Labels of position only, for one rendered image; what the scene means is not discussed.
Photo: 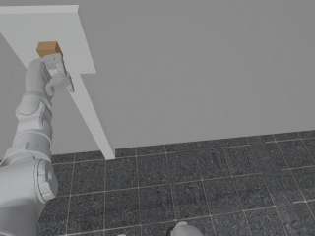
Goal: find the panel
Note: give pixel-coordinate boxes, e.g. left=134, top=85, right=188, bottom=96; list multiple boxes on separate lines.
left=0, top=5, right=115, bottom=160

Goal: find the left robot hand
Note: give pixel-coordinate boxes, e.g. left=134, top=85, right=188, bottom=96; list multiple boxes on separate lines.
left=25, top=53, right=75, bottom=100

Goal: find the left robot upper arm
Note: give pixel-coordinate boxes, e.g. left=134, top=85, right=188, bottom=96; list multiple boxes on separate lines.
left=0, top=158, right=58, bottom=236

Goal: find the robot right thigh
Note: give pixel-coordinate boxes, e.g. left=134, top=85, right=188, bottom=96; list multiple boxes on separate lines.
left=170, top=224, right=204, bottom=236

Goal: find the right robot shin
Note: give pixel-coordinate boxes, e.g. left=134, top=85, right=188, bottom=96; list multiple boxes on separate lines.
left=174, top=221, right=187, bottom=228

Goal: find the left robot forearm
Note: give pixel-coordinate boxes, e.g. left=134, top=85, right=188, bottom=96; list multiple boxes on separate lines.
left=0, top=91, right=53, bottom=167

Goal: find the button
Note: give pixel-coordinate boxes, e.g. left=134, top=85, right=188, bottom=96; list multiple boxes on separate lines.
left=36, top=41, right=63, bottom=58

